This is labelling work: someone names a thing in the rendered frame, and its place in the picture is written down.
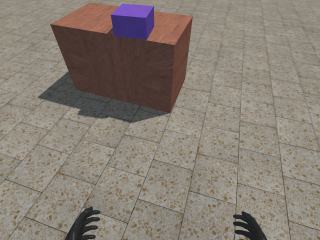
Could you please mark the pedestal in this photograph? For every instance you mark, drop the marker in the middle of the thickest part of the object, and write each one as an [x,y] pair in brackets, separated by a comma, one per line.
[145,72]

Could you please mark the robot left hand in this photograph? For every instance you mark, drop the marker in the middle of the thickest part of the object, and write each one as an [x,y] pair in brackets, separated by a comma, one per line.
[78,228]

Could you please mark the robot right hand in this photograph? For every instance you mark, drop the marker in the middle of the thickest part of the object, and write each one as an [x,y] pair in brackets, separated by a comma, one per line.
[255,231]

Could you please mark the carton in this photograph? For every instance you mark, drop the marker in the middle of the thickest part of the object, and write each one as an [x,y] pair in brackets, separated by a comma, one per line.
[133,21]

